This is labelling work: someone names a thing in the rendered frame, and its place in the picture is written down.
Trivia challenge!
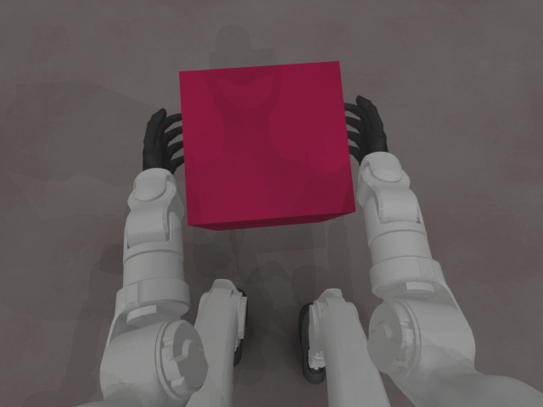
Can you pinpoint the left robot upper arm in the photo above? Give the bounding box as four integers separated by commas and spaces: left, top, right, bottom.
75, 318, 209, 407

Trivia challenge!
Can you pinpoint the robot foot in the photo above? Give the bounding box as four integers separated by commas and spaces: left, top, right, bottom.
299, 303, 326, 384
233, 288, 248, 367

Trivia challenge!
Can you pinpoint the left robot hand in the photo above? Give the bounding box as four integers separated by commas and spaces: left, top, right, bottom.
143, 109, 184, 175

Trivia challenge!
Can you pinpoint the left robot forearm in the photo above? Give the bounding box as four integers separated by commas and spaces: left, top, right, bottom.
100, 168, 191, 392

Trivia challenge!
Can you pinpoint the right robot upper arm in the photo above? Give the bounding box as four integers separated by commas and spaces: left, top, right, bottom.
367, 298, 543, 407

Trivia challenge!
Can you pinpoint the right robot foot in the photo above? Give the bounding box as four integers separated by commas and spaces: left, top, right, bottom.
299, 303, 326, 384

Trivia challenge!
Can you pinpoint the carton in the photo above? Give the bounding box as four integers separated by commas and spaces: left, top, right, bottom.
179, 61, 355, 231

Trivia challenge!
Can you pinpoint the right robot forearm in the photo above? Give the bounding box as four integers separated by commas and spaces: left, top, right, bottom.
356, 152, 475, 344

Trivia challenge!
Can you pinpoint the left robot foot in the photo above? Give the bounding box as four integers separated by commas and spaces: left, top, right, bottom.
233, 288, 248, 367

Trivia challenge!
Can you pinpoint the right robot hand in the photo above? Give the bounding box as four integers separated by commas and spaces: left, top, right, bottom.
344, 96, 389, 165

